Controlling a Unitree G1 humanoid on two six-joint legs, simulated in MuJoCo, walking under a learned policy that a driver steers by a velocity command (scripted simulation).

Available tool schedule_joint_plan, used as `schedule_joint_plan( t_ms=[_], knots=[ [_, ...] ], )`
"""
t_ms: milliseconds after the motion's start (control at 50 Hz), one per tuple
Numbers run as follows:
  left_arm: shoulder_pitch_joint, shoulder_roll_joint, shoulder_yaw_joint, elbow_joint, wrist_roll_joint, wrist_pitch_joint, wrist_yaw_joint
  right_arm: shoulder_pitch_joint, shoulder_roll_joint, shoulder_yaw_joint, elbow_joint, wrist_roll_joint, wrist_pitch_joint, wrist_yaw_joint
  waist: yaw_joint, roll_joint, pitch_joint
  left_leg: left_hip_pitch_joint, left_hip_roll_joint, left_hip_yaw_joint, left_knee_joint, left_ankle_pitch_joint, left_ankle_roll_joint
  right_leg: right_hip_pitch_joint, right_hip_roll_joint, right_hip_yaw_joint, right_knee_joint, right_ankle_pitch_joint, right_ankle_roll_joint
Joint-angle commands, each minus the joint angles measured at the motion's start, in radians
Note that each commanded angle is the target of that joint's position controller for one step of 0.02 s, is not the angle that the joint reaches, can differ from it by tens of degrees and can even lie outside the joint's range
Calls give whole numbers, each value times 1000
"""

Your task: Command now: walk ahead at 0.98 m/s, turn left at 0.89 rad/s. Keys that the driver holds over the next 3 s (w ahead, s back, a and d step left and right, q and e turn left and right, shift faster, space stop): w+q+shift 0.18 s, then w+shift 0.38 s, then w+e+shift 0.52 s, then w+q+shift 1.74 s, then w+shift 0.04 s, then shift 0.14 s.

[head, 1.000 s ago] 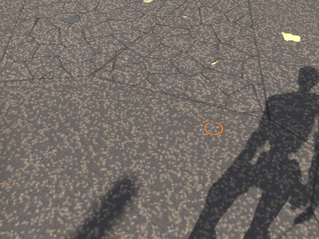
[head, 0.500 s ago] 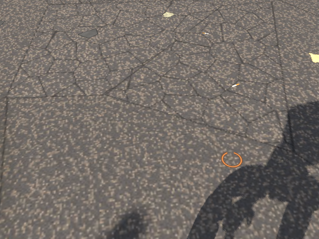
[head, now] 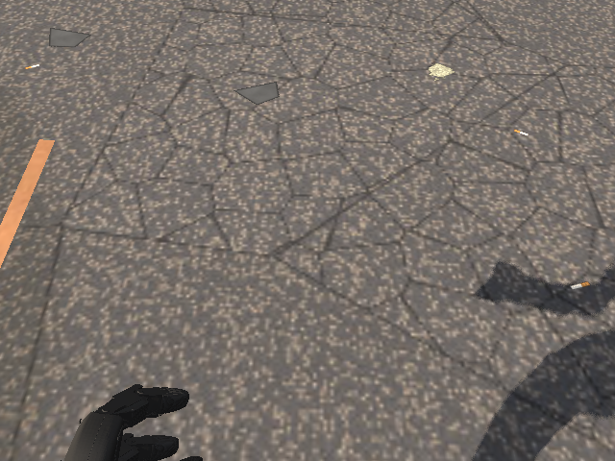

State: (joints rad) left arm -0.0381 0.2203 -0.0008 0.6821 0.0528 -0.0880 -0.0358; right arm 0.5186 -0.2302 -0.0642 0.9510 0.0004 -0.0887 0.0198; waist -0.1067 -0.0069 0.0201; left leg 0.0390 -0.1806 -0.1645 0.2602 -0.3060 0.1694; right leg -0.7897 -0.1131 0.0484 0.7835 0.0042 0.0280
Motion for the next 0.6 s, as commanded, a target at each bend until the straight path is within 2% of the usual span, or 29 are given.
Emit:
schedule_joint_plan(
  t_ms=[20,40,60,80,100,120,140,160,180,200,220,240,260,280,320,380,400,420,460,480,500,520,540,560,580,600],
  knots=[
    [-124,76,8,-107,-16,-6,-1,6,-171,-36,-72,7,-16,-8,10,58,66,-184,215,-207,-74,676,57,221,102,-81,-142,116,-14],
    [-130,84,7,-121,-18,-6,3,1,-179,-38,-76,10,-14,-14,15,64,55,-133,222,-212,-44,730,47,249,113,-72,-199,106,-24],
    [-95,96,11,-120,-20,-7,9,-30,-191,-40,-86,12,-12,-20,42,67,27,-116,215,-204,10,823,25,346,133,-65,-264,86,-35],
    [-25,129,24,-106,-23,-7,20,-45,-216,-44,-92,11,-14,-23,76,77,-35,-94,215,-210,106,963,0,477,162,-59,-282,43,-44],
    [109,184,47,-77,-33,-11,37,-73,-254,-52,-101,2,-17,-20,148,90,-125,-95,216,-219,276,1027,-19,641,163,-38,-271,-23,-53],
    [314,230,69,-29,-39,-11,57,-140,-281,-59,-118,-6,-21,-13,267,89,-215,-177,185,-211,497,962,-26,857,123,-28,-275,-87,-61],
    [520,297,94,2,-11,-10,83,-167,-186,-37,-150,-12,-31,-7,335,9,-340,-332,140,-160,802,649,-24,1100,-49,123,-234,-386,-83],
    [492,341,101,0,43,-15,78,-14,-8,7,-186,48,-22,-14,190,-304,-453,-670,39,-41,1117,-236,-51,1344,-389,643,-345,-509,-184],
    [417,283,110,-8,18,-7,59,-56,-119,6,-195,31,-7,-28,194,-274,-433,-764,111,18,1182,-124,-28,1234,-360,821,-469,-728,-212],
    [329,175,87,-12,6,-7,51,-163,-158,-4,-187,1,4,-21,190,-144,-247,-771,166,39,1134,4,-31,1046,-277,635,-515,-726,-194],
    [309,129,76,11,4,-9,43,-207,-148,-3,-192,-18,12,-6,175,-39,-144,-754,191,51,1096,49,-36,911,-237,495,-521,-561,-189],
    [329,112,70,40,8,-14,40,-241,-124,2,-203,-31,19,9,163,-12,-92,-740,214,51,1073,52,-38,825,-196,389,-534,-426,-178],
    [361,86,60,77,5,-21,38,-246,-89,10,-221,-40,29,25,135,-30,-49,-727,228,46,1052,49,-42,748,-163,307,-555,-366,-169],
    [384,72,56,107,-5,-33,30,-256,-61,19,-237,-43,37,32,115,-57,-27,-731,238,41,1032,39,-45,712,-153,261,-571,-313,-168],
    [409,76,55,141,-25,-52,16,-305,-41,33,-270,-48,47,42,94,-65,14,-794,247,31,989,53,-53,684,-149,176,-618,-221,-170],
    [403,121,59,155,-27,-65,11,-442,-78,43,-340,-48,42,53,80,-60,81,-820,237,56,795,197,-68,623,-109,3,-692,-36,-163],
    [409,118,56,160,-33,-65,8,-490,-84,47,-353,-47,37,58,87,-34,98,-765,220,109,687,263,-69,591,-65,-76,-712,37,-146],
    [417,150,60,163,-37,-68,9,-527,-76,58,-374,-44,31,68,87,-48,102,-676,219,160,568,323,-61,552,-71,-105,-762,55,-145],
    [472,185,62,190,-43,-68,10,-598,-76,65,-383,-40,24,77,112,-18,128,-565,197,234,464,378,-39,571,-88,-141,-828,186,-154],
    [498,202,61,200,-43,-64,11,-597,-81,66,-377,-37,24,72,116,-14,111,-569,177,263,441,363,-28,661,-82,-172,-790,357,-154],
    [516,238,65,213,-39,-60,17,-594,-89,67,-382,-43,18,66,98,-56,104,-547,167,275,395,312,-12,735,-113,-176,-719,589,-154],
    [535,262,68,227,-38,-50,27,-566,-111,61,-370,-52,17,54,76,-93,64,-505,131,298,380,249,1,820,-127,-188,-628,823,-147],
    [540,285,71,238,-33,-35,36,-472,-141,49,-342,-61,16,41,23,-127,-11,-399,101,294,365,188,18,864,-137,-198,-465,957,-137],
    [522,298,72,235,-30,-17,46,-271,-178,29,-275,-57,17,27,-68,-140,-122,-183,77,282,334,159,36,835,-133,-202,-230,984,-129],
    [514,278,65,225,-36,-10,49,-83,-233,4,-218,-70,18,9,-153,-113,-215,99,152,185,313,128,54,649,-95,-182,79,774,-122],
    [587,115,34,184,-37,-9,28,-52,-326,-20,-203,-85,16,-12,-47,145,-332,371,455,-179,300,-116,52,328,42,-146,467,-239,-118]
  ],
)
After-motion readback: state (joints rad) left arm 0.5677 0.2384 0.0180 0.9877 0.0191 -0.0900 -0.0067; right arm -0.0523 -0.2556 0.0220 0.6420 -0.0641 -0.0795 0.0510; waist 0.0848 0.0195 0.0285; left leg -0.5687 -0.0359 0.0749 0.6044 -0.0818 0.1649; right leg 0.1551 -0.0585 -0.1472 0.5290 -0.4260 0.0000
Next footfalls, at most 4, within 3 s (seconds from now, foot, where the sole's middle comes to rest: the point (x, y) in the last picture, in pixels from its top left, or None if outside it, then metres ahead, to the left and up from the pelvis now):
0.14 right None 0.36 -0.13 -0.77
0.58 left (194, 375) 0.69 0.21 -0.77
1.04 right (196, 227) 1.13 0.21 -0.77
1.50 left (158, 125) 1.56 0.33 -0.77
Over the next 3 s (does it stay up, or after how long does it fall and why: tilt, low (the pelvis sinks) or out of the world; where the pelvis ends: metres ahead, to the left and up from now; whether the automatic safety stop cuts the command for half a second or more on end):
stays up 2.40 1.04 0.00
